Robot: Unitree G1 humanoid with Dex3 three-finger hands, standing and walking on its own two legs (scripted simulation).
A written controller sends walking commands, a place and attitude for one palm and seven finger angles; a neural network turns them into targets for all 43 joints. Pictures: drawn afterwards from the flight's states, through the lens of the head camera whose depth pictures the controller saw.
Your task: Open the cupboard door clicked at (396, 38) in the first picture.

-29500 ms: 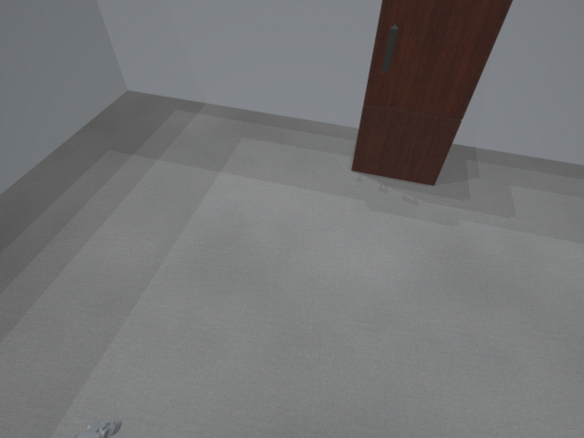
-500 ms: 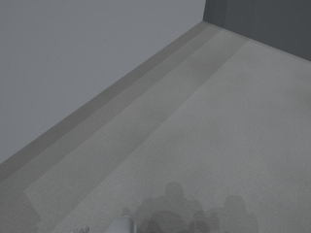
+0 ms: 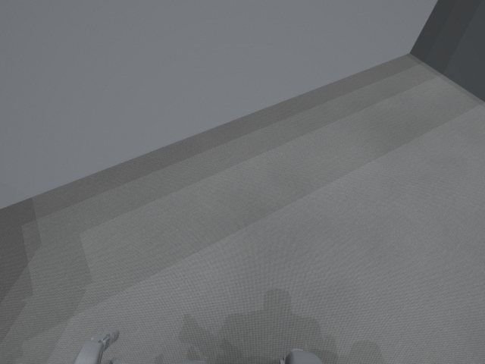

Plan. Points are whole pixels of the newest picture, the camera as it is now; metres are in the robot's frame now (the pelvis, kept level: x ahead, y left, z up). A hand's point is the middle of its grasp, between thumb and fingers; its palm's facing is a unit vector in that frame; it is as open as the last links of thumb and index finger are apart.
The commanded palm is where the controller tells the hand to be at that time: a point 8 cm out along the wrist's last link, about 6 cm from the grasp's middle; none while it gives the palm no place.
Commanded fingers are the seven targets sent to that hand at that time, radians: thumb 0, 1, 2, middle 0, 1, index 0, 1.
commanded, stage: turn to face it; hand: left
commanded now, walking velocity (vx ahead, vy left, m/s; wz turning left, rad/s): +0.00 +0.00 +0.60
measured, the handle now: out of the picture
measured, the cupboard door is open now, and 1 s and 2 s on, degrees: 45 45 45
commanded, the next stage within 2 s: none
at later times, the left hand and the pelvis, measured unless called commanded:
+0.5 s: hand out of the picture -0.02 +0.19 -0.19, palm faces +0.36 -0.91 -0.22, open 7.4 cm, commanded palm none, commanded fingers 0.00 0.90 0.90 -0.20 -0.30 -0.20 -0.30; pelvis +0.00 -0.02 -0.02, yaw +20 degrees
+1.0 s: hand out of the picture +0.01 +0.18 -0.15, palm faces +0.55 -0.78 -0.30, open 7.4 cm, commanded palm none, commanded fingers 0.00 0.90 0.90 -0.20 -0.30 -0.20 -0.30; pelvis +0.03 -0.05 +0.00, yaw +37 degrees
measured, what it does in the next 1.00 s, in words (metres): steps on the spot, turning left: right foot, then left foot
